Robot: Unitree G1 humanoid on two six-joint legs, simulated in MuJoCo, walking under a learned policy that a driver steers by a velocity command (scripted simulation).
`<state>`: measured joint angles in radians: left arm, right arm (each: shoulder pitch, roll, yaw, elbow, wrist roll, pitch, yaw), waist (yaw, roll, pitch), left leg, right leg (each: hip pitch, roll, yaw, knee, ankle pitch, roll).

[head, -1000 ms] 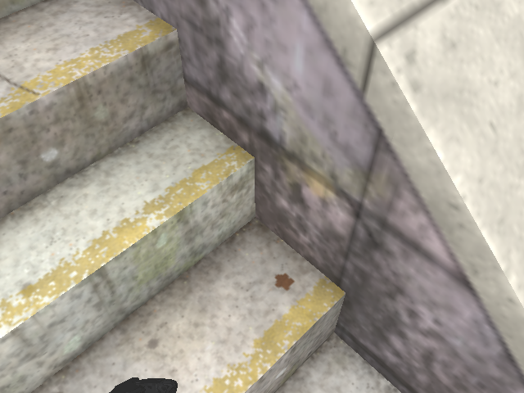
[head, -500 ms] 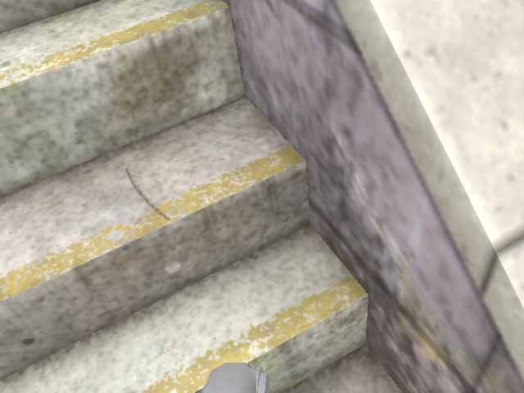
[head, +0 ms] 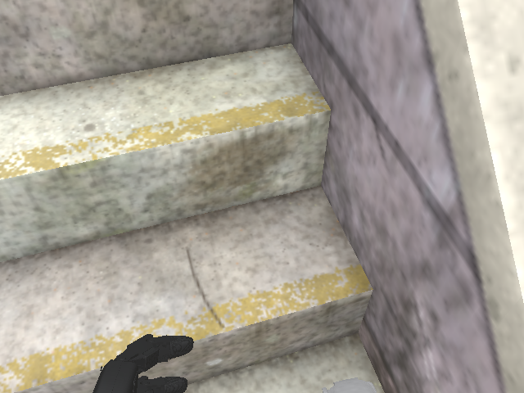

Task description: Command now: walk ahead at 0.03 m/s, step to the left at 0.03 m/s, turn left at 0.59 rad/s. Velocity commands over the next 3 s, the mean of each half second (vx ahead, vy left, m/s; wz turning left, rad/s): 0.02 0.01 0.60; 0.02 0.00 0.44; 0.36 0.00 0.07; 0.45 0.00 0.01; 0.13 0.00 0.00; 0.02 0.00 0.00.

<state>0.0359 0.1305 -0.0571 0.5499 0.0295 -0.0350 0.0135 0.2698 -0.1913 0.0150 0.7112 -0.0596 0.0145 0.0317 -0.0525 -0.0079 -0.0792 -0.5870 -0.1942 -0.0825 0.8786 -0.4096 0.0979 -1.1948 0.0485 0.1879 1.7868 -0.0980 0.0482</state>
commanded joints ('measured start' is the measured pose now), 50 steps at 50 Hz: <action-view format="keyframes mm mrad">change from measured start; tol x64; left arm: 1 93 145 61 37 -6 -23 9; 50 85 139 33 45 3 -10 -70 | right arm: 1 -6 -127 -33 -70 34 -65 38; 50 286 -217 -58 130 -21 -91 0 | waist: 1 74 74 -147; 50 -46 98 33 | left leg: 1 165 243 -339 -291 746 158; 12 189 52 -227 120 989 32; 14 -322 -12 -191 909 -227 -157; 16 -523 101 -159 1306 -75 -168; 30 -165 353 90 104 43 -160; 36 865 580 -458 -423 1216 381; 50 599 503 -261 -574 246 238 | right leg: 1 75 -11 -98 154 9 23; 10 775 28 -212 -1121 -66 19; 13 1439 -354 91 -1185 1378 -429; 19 953 -354 -62 -1431 289 -349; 30 1113 -505 -168 -1492 237 -294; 39 32 25 -62 582 -483 -34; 50 -268 -36 -120 637 -310 -92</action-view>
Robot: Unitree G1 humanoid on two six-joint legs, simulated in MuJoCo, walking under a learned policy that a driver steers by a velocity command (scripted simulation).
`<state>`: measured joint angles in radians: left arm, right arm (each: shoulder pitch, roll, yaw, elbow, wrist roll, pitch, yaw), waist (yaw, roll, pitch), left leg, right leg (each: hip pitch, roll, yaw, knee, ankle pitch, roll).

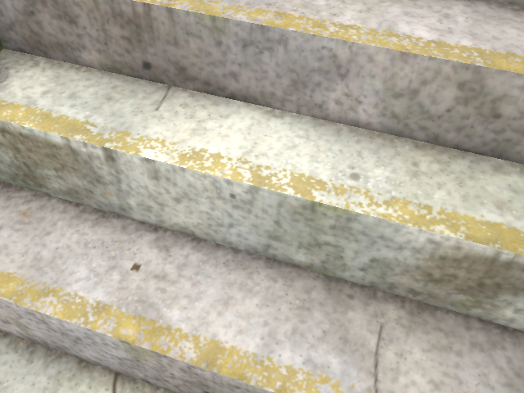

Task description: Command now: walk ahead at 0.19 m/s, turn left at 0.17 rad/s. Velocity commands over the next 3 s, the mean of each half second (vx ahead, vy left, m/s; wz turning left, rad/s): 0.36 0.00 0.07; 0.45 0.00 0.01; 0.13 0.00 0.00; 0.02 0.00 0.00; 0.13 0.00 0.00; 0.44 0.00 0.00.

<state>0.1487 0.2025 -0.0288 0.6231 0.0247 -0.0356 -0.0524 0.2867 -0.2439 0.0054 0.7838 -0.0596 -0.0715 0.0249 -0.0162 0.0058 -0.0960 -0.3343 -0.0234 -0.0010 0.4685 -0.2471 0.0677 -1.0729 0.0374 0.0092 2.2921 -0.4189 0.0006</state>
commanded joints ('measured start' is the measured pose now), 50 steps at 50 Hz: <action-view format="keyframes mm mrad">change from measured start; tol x64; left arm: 1 -47 37 -10 -21 13 -16 -3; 50 122 -35 111 44 -2 -110 46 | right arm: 1 313 -137 -41 91 -28 -3 14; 50 -167 -42 -113 -94 32 63 -41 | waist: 1 -95 74 75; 50 -26 20 -179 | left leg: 1 405 352 -380 -174 -26 269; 12 -333 346 -172 -503 -75 243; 17 286 236 90 199 1531 107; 19 -328 7 -104 803 226 22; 34 -1216 86 -32 1744 -94 27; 50 26 322 -613 -15 -348 191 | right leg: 1 -505 -38 83 130 36 -79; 16 370 114 -247 -1081 -194 -80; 21 635 -242 956 -1951 -755 -161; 41 1006 -263 83 -2438 502 -251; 44 1042 -326 -19 -1921 1845 -190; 50 326 -17 137 -228 411 -61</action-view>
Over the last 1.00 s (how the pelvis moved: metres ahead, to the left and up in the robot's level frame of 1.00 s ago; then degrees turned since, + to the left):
0.09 0.04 0.05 33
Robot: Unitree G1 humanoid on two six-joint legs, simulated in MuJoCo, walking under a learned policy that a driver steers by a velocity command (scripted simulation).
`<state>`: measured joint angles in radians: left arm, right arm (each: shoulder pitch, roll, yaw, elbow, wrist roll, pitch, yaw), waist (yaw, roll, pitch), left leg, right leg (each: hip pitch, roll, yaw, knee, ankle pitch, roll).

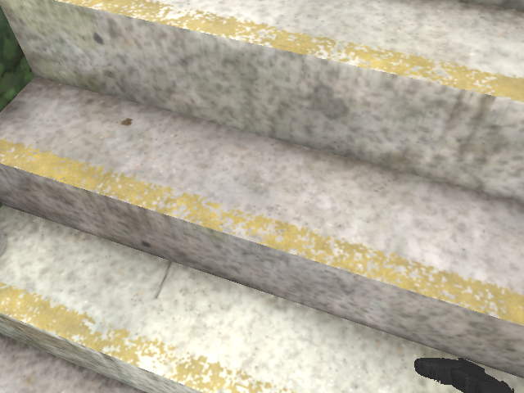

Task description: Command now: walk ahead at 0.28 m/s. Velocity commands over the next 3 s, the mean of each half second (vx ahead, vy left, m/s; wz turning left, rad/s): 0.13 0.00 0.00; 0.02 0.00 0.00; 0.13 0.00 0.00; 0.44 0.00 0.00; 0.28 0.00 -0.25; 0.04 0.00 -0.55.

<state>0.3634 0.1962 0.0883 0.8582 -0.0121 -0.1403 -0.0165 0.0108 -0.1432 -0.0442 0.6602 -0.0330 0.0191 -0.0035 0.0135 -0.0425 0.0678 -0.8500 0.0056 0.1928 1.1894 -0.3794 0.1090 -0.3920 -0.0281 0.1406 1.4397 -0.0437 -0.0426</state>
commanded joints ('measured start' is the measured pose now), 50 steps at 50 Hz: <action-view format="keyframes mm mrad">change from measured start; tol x32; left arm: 1 -100 -73 -30 -214 50 6 32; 50 -364 69 -28 -240 59 55 116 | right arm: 1 133 -69 -40 107 11 -43 -17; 25 584 -98 -49 323 -24 -138 -104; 50 204 -114 -44 -59 -51 84 -65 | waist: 1 -15 66 -172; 50 -93 -29 -89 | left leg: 1 426 251 -685 -693 -194 121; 8 391 227 -265 -789 741 96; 14 679 247 -307 -890 244 84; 28 837 287 -214 -1080 668 125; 31 797 241 -92 -851 1607 65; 35 263 -94 -399 344 70 -113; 50 -46 -104 -314 707 362 -123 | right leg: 1 -461 48 7 653 19 -49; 26 -1075 -126 -38 636 -561 -40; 29 -452 -53 -284 -37 -839 -73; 31 -68 72 -260 -160 -464 -110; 34 145 -305 539 -819 -90 -305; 39 -312 -217 -60 -544 -399 -90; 50 -139 -361 81 -585 -324 -133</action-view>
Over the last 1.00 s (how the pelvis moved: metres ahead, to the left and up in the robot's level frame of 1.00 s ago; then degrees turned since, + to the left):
0.36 -0.02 0.27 0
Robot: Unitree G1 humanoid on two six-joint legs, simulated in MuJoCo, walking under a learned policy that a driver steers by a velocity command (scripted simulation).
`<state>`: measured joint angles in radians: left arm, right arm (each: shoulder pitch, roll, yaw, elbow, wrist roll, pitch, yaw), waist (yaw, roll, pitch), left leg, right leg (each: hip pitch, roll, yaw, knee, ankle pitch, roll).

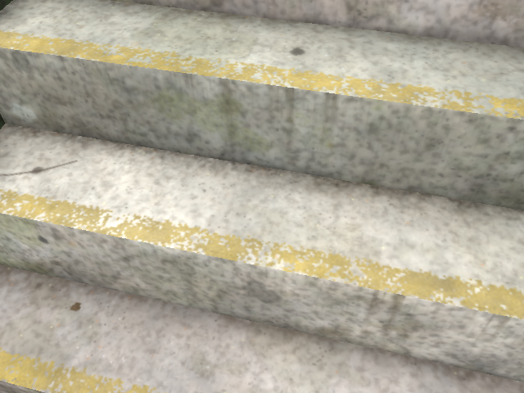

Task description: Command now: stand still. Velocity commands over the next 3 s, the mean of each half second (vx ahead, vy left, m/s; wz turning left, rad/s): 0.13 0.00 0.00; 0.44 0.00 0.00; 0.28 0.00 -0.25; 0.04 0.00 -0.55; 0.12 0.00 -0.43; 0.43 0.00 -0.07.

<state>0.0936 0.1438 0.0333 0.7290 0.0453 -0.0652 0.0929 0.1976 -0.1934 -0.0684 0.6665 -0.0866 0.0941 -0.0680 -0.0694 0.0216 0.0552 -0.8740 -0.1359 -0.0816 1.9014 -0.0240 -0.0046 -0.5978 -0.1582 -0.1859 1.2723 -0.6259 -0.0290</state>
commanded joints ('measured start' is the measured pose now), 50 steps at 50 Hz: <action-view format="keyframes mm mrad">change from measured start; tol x64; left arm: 1 -110 128 26 -127 2 -17 5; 50 27 129 38 125 -15 -12 -25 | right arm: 1 22 -65 -19 -70 6 11 3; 50 -1 11 38 -45 66 -79 80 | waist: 1 -11 -104 -87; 50 -61 -40 -16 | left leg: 1 3 43 -31 -52 -1 -11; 8 353 225 86 -879 -83 70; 14 792 375 -123 -1379 1335 138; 19 899 640 -604 -1850 -525 335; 31 849 378 31 -2020 -84 280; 35 829 427 186 -1479 1669 289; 39 173 -21 -248 -182 46 156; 50 -86 118 12 -90 54 -12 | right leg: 1 73 -229 402 -402 265 -144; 17 -879 199 201 1340 161 -27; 29 -854 52 94 864 120 -114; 34 113 257 -81 246 -128 -112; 38 536 13 942 -612 -609 -266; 50 -185 -32 480 -730 -320 -181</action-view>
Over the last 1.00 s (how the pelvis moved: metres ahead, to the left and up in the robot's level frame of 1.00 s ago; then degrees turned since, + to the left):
0.20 -0.06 0.22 -1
